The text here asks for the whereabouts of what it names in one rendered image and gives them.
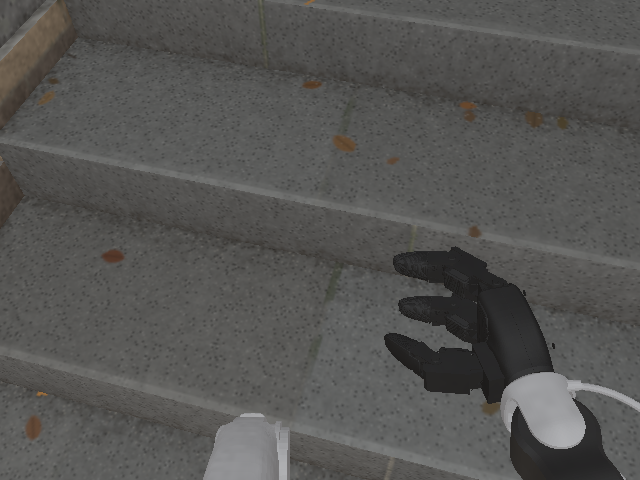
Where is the robot left thigh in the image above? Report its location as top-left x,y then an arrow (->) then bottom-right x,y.
203,417 -> 290,480

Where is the robot right hand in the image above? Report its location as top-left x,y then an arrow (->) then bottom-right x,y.
384,246 -> 555,404

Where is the right robot forearm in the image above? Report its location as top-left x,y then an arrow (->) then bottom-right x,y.
500,372 -> 626,480

